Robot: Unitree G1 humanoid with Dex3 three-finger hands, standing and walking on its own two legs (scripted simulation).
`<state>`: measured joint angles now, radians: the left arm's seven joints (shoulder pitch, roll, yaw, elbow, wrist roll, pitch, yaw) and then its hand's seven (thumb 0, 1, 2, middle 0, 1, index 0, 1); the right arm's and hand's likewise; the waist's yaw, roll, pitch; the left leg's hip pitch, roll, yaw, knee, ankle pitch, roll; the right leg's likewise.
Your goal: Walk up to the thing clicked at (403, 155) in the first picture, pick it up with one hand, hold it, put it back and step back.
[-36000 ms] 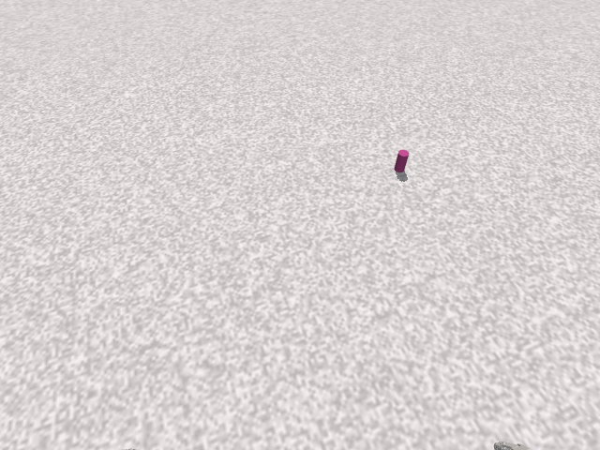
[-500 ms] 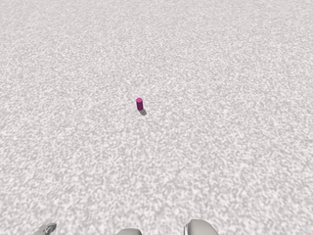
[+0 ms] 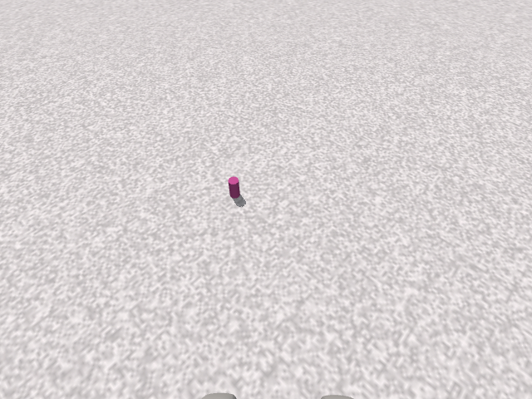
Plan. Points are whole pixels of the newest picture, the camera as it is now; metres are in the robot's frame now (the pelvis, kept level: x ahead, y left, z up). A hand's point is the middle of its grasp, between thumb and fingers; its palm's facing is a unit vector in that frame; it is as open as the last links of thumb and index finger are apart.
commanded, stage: step back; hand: left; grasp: from above
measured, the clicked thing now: (234, 187) +1.08 +0.19 -0.71
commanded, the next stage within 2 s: stand in 0.34 s
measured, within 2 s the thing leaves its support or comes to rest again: neither
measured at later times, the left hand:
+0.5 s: hand (128, 388) +0.14 +0.25 -0.13, palm faces -0.02 -0.94 -0.35, open 7.4 cm
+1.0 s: hand out of the picture +0.07 +0.24 -0.14, palm faces -0.03 -0.94 -0.34, open 7.4 cm
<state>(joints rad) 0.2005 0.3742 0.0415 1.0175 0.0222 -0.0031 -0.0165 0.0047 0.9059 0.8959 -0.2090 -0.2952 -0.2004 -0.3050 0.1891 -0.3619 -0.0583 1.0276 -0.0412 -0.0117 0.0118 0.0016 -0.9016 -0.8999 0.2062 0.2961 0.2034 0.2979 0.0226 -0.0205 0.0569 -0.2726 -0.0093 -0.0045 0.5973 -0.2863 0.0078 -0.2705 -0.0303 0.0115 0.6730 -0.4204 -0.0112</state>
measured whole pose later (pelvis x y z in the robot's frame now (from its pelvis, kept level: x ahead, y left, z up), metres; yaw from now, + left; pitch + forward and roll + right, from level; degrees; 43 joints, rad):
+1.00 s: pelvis +0.00 -0.01 +0.02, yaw +0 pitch -3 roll +0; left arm 0.11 0.35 0.01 1.16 0.01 -0.01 -0.01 0.00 0.91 0.90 -0.21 -0.29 -0.20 -0.30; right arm 0.10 -0.35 -0.01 1.15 -0.01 -0.01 0.01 0.00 -0.90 -0.90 0.21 0.30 0.20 0.30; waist 0.00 0.01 0.06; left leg -0.12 0.03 -0.01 0.32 -0.14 -0.02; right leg -0.10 0.01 0.00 0.32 -0.16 0.00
